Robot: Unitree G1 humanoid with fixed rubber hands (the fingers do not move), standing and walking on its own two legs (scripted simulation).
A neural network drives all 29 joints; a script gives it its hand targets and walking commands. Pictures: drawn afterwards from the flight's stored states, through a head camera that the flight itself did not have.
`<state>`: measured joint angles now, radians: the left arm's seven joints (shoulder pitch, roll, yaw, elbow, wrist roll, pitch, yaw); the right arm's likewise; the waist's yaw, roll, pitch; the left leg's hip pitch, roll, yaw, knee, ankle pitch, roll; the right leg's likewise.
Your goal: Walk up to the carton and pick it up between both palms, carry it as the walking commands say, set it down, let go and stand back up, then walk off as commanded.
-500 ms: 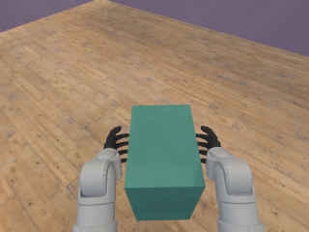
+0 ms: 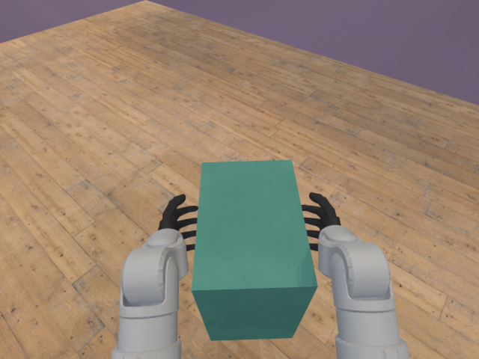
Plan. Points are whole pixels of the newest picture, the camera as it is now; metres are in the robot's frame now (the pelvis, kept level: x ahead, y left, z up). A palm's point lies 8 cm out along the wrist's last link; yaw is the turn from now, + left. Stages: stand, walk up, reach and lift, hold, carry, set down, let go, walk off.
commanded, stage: carry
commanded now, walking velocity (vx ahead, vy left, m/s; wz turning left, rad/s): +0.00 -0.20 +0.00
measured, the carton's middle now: (249, 254) +0.31 +0.01 +0.01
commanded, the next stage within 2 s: none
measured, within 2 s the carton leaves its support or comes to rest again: neither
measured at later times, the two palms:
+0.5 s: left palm (244, 262) +0.26 +0.02 +0.10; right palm (415, 258) +0.26 -0.22 +0.10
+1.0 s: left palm (235, 271) +0.24 +0.03 +0.10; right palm (411, 267) +0.24 -0.21 +0.10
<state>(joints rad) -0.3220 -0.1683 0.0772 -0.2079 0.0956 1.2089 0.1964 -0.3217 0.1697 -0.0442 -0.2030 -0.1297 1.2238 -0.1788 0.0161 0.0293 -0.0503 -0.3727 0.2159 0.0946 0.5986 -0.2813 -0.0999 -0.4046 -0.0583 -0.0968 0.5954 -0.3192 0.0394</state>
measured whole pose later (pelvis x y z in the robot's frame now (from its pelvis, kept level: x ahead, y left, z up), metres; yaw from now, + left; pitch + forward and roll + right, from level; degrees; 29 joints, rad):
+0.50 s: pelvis -0.03 -0.11 +0.00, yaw +2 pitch +2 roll +0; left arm -0.33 -0.17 0.07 -0.12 0.12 1.23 0.18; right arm -0.32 0.17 -0.07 -0.13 -0.12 1.25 -0.18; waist 0.00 -0.01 -0.10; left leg -0.31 0.07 0.13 0.57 -0.30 -0.02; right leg -0.36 0.01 -0.22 0.50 -0.19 -0.11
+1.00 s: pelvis -0.05 -0.10 +0.01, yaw +2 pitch +2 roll +0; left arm -0.34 -0.17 0.09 -0.09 0.13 1.22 0.17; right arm -0.33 0.17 -0.07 -0.10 -0.13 1.25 -0.18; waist -0.01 -0.01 -0.10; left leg -0.30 0.06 0.14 0.51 -0.24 0.00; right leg -0.35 -0.01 -0.24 0.44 -0.13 -0.09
